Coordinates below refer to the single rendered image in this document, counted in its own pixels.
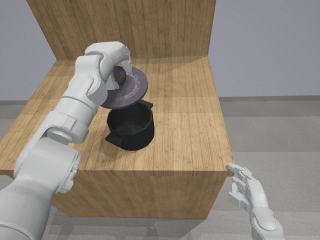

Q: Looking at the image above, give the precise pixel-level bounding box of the left robot upper arm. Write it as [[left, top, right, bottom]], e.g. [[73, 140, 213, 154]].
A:
[[0, 136, 82, 240]]

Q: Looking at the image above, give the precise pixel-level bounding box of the robot left forearm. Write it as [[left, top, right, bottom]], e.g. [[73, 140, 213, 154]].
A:
[[13, 49, 113, 178]]

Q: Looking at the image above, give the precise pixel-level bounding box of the table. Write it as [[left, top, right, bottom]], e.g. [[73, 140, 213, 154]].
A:
[[0, 0, 235, 220]]

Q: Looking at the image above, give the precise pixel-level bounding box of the robot right forearm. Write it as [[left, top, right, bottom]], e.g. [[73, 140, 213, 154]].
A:
[[249, 207, 286, 240]]

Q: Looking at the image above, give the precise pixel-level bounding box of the knob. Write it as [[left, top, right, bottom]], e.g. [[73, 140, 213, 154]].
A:
[[112, 65, 127, 86]]

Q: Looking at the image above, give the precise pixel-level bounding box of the lid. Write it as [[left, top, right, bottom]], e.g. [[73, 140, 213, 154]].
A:
[[100, 66, 148, 110]]

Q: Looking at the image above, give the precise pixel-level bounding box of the pot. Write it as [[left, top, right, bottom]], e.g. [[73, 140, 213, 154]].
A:
[[105, 99, 155, 151]]

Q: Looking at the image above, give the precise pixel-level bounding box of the robot left hand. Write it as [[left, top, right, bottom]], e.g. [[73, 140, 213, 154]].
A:
[[84, 41, 132, 90]]

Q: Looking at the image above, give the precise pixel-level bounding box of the robot right hand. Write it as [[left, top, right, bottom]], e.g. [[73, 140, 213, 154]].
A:
[[227, 163, 269, 215]]

